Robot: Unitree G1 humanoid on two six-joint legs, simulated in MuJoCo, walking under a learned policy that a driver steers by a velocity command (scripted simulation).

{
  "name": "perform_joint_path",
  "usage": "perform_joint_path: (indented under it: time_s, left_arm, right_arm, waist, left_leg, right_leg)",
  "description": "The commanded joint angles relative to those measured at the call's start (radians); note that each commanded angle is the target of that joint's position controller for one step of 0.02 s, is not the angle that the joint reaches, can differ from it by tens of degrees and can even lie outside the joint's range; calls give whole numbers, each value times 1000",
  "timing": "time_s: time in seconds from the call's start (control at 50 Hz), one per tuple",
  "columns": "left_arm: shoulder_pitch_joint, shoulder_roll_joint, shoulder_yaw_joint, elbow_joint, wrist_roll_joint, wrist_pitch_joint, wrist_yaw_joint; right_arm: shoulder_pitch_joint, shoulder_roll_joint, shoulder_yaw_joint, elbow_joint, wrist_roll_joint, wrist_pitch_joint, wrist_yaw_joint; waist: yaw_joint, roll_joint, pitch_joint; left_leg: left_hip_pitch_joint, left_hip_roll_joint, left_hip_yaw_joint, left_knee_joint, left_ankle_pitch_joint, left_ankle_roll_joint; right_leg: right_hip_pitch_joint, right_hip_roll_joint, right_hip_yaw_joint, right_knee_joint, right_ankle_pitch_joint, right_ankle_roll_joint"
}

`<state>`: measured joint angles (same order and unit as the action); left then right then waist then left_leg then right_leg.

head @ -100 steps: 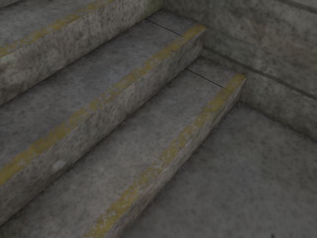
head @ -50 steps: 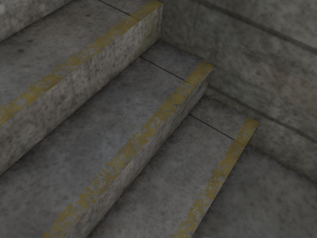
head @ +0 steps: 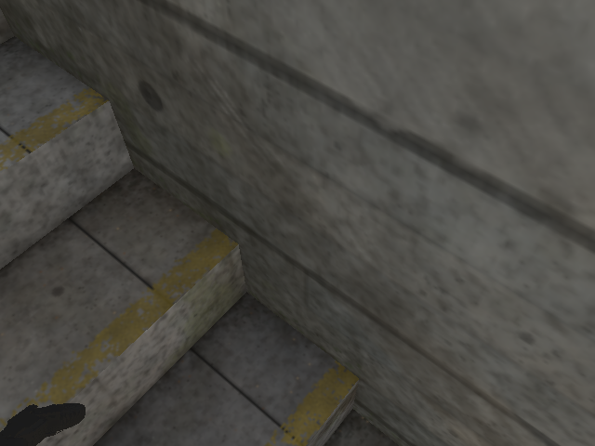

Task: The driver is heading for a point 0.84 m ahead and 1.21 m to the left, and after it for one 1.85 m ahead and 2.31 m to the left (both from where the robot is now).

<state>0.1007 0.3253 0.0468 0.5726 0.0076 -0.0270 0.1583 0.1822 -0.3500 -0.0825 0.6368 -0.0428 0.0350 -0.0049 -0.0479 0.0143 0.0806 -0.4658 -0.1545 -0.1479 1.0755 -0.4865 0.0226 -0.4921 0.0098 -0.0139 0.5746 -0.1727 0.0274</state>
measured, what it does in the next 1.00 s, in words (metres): walks ahead, turning left: left foot, then right foot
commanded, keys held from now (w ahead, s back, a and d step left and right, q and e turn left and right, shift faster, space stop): w+q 1.00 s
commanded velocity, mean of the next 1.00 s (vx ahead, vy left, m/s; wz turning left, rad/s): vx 0.36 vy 0.21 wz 0.59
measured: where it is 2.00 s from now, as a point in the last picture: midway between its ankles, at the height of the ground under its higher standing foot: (27, 350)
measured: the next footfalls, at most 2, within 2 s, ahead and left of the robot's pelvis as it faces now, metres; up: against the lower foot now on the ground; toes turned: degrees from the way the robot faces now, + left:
left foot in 0.38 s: -0.01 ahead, +0.16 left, +0.00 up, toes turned +10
right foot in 0.92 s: +0.23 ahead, -0.02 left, +0.00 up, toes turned +27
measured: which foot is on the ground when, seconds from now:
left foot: up 0.00-0.36, down 0.38-0.90, up 0.92-1.00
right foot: down 0.00-0.36, up 0.38-0.90, down 0.92-1.00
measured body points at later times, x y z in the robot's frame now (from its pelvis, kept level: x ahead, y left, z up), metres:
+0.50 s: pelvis -0.01 +0.06 +0.02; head +0.01 +0.08 +0.47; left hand +0.02 +0.37 -0.09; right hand +0.16 -0.16 -0.09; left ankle -0.05 +0.15 -0.71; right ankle +0.07 -0.06 -0.61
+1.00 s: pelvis +0.17 +0.10 +0.00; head +0.24 +0.09 +0.45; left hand +0.16 +0.40 -0.07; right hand +0.43 -0.06 -0.13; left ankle +0.02 +0.17 -0.45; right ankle +0.19 -0.04 -0.72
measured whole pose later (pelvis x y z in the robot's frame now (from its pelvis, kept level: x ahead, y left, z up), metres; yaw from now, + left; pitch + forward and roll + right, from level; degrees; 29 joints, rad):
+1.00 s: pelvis +0.17 +0.10 +0.00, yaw +34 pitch +5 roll +0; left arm 0.18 0.21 0.04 0.64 0.07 -0.08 0.07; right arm 0.22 -0.30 -0.11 0.70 -0.02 -0.05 -0.02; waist 0.00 0.10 0.02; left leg -0.76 -0.23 -0.18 1.99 -0.50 0.04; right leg -0.30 -0.05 -0.08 0.65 -0.45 0.00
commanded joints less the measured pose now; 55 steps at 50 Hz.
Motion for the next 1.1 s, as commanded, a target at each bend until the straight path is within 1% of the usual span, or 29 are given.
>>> perform_joint_path:
  time_s: [0.02,0.06,0.14,0.22,0.24,0.32,0.36,0.38,0.4,0.42,0.44,0.48,0.52,0.56,0.68,0.82,0.84,0.86,0.88,0.9,0.92,0.94,0.96,0.98,1.0,1.02,1.04,1.06,1.1]
  left_arm:
    - [212,122,41,-43,32,-13,29]
    - [174,71,12,-19,26,-11,18]
    - [153,79,15,3,32,-46,-29]
    - [266,112,41,53,27,-65,-21]
    - [265,155,61,62,31,-57,-26]
    - [235,134,80,54,27,1,-28]
    - [194,105,82,57,20,27,-42]
    - [138,62,72,47,28,44,-56]
    - [-21,-23,39,-72,33,51,-58]
    - [16,-36,34,-89,57,51,-60]
    - [37,16,51,-66,50,43,-67]
    - [112,87,73,3,56,37,-77]
    - [83,52,63,7,62,26,-89]
    - [45,9,44,-4,55,28,-94]
    - [-121,-9,17,-79,66,-8,-109]
    - [-223,-42,-17,-170,69,-33,-112]
    - [-179,-29,-16,-165,60,-47,-103]
    - [-13,-25,-13,-140,51,-64,-96]
    - [225,41,22,-85,8,-63,-92]
    - [421,52,48,35,-29,-55,-73]
    - [419,72,50,127,12,-52,-63]
    - [468,96,45,117,65,-60,-85]
    - [496,94,60,114,75,-46,-95]
    - [380,62,49,106,94,-48,-92]
    - [254,20,41,116,81,-56,-81]
    - [275,-36,17,184,36,-88,-100]
    - [299,-105,-14,244,4,-109,-109]
    - [239,-129,-26,262,10,-113,-115]
    - [257,-24,-16,300,9,-112,-76]
  right_arm:
    - [-49,-49,13,-153,-47,22,-14]
    - [-59,-40,12,-176,-28,47,-8]
    - [-9,-48,7,-169,-19,84,28]
    - [-93,-31,18,-189,-28,95,25]
    - [-87,-28,20,-193,0,85,28]
    - [0,-4,26,-138,-9,76,38]
    - [94,28,34,-87,-24,61,47]
    - [181,6,26,-47,-31,34,59]
    - [288,-172,-15,-30,-16,26,41]
    - [174,-194,-28,-79,-10,21,18]
    - [65,-142,-13,-107,2,22,7]
    - [4,-33,12,-136,-2,4,3]
    - [48,-22,11,-115,2,-27,-4]
    - [124,-27,5,-81,-2,-44,-5]
    - [240,-43,-12,-30,21,-93,-34]
    - [303,-88,-45,48,5,-109,-48]
    - [260,-71,-42,48,-1,-109,-41]
    - [79,-86,-51,2,-5,-100,-34]
    - [23,-108,-66,-15,30,-110,-12]
    - [-96,-40,-50,-21,45,-126,9]
    - [-123,100,-17,-53,40,-141,18]
    - [9,205,16,-83,43,-149,10]
    - [31,148,1,-46,33,-138,2]
    - [-60,161,15,-77,30,-102,-11]
    - [-91,207,42,-129,11,-66,-23]
    - [-198,242,59,-174,-43,-25,-19]
    - [-311,244,73,-226,-72,2,-4]
    - [-384,235,83,-265,-48,11,1]
    - [-440,245,102,-310,-14,47,21]
  waist:
    - [117,9,-371]
    - [71,0,-259]
    - [26,-103,-191]
    - [94,-193,-115]
    - [85,-271,-125]
    - [87,-348,-142]
    - [27,-157,-147]
    - [-43,98,-82]
    - [-127,417,-71]
    - [-53,399,-24]
    - [14,321,31]
    - [75,144,-1]
    - [52,86,-32]
    - [15,120,-38]
    - [-27,66,15]
    - [-45,49,-30]
    - [-1,38,-67]
    - [141,-26,-155]
    - [278,-72,-353]
    - [374,-123,-350]
    - [265,-290,-140]
    - [134,-319,-239]
    - [167,-243,-412]
    - [131,-190,-386]
    - [60,-277,-233]
    - [39,-225,-41]
    - [20,-87,68]
    - [-11,-22,132]
    - [-26,-26,83]
  left_leg:
    - [-275,61,-52,680,-14,-72]
    - [-276,51,-73,746,136,-79]
    - [-195,54,-24,621,263,-97]
    - [-97,99,65,184,119,-87]
    - [-45,135,66,38,73,-81]
    - [307,137,211,-483,42,34]
    - [436,84,212,-656,101,76]
    - [550,144,63,-728,94,99]
    - [456,323,-358,-880,-220,184]
    - [317,358,-486,-976,-508,253]
    - [224,361,-458,-952,-490,273]
    - [200,291,-349,-835,-277,254]
    - [195,262,-317,-809,-129,255]
    - [259,268,-367,-778,-109,283]
    - [434,335,-495,-769,193,350]
    - [615,342,-443,-695,733,269]
    - [602,291,-359,-587,1114,215]
    - [446,161,-207,-375,1449,112]
    - [300,80,-209,-146,1481,49]
    - [134,-2,-95,125,1005,26]
    - [-355,-108,-39,520,94,23]
    - [-683,-95,-67,911,-119,10]
    - [-756,-97,-52,1239,-90,16]
    - [-873,-84,-1,1422,-69,15]
    - [-992,-30,-5,1532,-155,27]
    - [-1096,19,-13,1581,-219,74]
    - [-1061,64,-27,1472,-177,122]
    - [-907,83,35,1171,-114,130]
    - [-639,99,194,789,24,138]
  right_leg:
    - [476,-593,612,-207,616,-390]
    - [373,-376,337,-173,417,-247]
    - [270,-247,145,-221,129,-170]
    - [275,-299,122,-320,10,-181]
    - [288,-308,114,-344,5,-187]
    - [168,-315,24,-326,-30,-166]
    - [72,-238,-48,-125,-153,-124]
    - [-188,-125,-141,228,-345,-79]
    - [-458,11,-76,446,-458,-28]
    - [-482,-37,45,673,-366,-20]
    - [-488,-44,55,780,-274,-11]
    - [-423,-52,35,874,-184,12]
    - [-378,-32,17,906,-129,13]
    - [-435,-18,5,968,-133,1]
    - [-614,-42,58,1023,-237,-24]
    - [-620,-108,80,760,-345,-84]
    - [-508,-82,73,637,-405,-97]
    - [-124,-61,73,285,-289,-114]
    - [372,-76,59,-58,119,-105]
    - [645,-120,-10,-365,590,-97]
    - [815,-226,52,-305,973,-69]
    - [983,-475,249,93,1909,-107]
    - [1011,-495,300,69,1756,-198]
    - [949,-486,332,-52,1087,-271]
    - [787,-506,354,-202,553,-281]
    - [653,-460,279,-274,279,-244]
    - [482,-403,118,-337,199,-167]
    - [260,-318,-51,-424,211,-98]
    - [126,-228,-182,-571,571,-83]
